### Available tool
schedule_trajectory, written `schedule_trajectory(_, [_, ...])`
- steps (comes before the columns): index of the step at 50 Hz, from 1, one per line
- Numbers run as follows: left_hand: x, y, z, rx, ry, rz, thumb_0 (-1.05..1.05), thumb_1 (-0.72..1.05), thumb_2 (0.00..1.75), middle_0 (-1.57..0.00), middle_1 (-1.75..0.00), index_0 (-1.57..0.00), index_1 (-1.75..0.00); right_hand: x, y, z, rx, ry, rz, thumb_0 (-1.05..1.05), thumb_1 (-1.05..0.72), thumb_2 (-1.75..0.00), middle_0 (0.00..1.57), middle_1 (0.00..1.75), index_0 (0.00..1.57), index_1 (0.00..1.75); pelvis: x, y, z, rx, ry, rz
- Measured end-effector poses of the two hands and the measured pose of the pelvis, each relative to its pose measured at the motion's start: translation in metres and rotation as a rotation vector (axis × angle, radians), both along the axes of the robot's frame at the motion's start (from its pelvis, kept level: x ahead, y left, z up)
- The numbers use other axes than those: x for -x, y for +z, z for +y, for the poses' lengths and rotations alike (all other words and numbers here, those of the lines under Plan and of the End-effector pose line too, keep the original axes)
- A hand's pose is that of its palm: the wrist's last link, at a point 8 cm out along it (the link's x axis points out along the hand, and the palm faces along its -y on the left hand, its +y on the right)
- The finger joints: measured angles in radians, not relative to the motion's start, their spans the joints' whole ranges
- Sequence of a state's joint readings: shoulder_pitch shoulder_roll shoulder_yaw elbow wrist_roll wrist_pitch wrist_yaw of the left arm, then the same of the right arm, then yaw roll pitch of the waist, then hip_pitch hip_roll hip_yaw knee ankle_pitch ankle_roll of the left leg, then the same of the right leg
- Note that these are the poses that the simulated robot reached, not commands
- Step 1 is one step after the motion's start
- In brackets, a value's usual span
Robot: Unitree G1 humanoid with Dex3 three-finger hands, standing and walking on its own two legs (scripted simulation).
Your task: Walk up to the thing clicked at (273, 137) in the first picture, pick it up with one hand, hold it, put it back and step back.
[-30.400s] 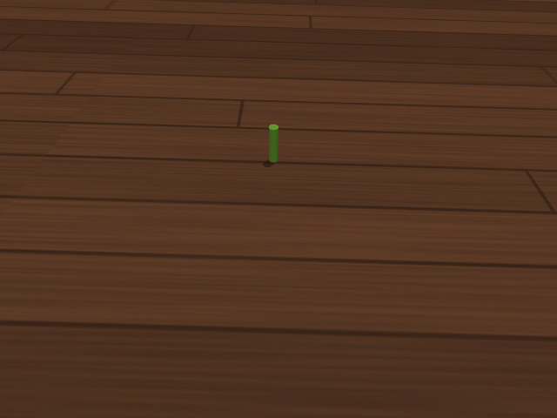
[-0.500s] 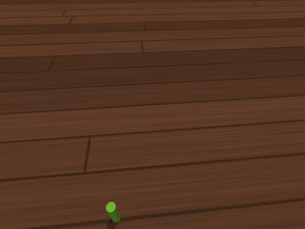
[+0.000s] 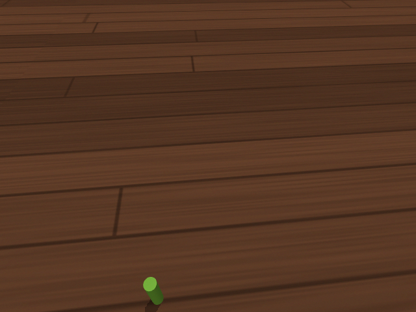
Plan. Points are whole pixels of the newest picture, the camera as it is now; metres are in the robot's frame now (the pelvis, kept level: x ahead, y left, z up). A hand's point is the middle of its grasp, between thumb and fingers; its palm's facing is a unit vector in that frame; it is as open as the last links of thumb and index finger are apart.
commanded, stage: stand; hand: left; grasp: from the side
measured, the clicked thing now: (154, 291) +0.33 +0.22 -0.67
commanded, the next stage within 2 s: step back in 0.10 s
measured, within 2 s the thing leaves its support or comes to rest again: neither
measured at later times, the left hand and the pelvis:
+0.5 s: hand out of the picture +0.09 +0.31 -0.18, palm faces -0.03 -0.93 -0.36, open 7.4 cm; pelvis -0.07 +0.04 -0.02, yaw +0 degrees
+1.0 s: hand out of the picture -0.10 +0.28 -0.16, palm faces -0.09 -0.91 -0.40, open 7.4 cm; pelvis -0.20 +0.02 -0.02, yaw -6 degrees
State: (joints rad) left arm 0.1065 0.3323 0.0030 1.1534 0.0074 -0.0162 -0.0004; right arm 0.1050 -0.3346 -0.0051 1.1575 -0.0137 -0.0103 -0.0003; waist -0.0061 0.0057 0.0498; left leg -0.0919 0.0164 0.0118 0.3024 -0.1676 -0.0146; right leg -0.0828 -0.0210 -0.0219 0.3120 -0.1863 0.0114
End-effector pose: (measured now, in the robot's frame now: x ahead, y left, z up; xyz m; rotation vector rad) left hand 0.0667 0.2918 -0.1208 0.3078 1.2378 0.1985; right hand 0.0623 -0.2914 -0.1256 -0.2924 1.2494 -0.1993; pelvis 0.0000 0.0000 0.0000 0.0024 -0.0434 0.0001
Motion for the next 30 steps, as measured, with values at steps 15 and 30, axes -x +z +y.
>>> schedule_trajectory(15, [-0.002, -0.006, 0.026, -0.035, -0.015, -0.048, 0.01, 0.9, 0.9, -0.2, -0.3, -0.21, -0.3, 0.008, -0.001, -0.011, 0.05, -0.008, -0.016, 0.0, -0.91, -0.9, 0.21, 0.3, 0.2, 0.3, 0.033, -0.014, 0.012, 0.012, -0.004, 0.007])
schedule_trajectory(30, [0.015, -0.023, 0.059, -0.01, -0.086, -0.083, 0.01, 0.91, 0.9, -0.2, -0.29, -0.2, -0.3, 0.09, 0.015, 0.029, 0.122, -0.03, 0.007, 0.0, -0.9, -0.9, 0.21, 0.3, 0.2, 0.3, 0.086, -0.017, 0.051, 0.032, -0.029, 0.01])
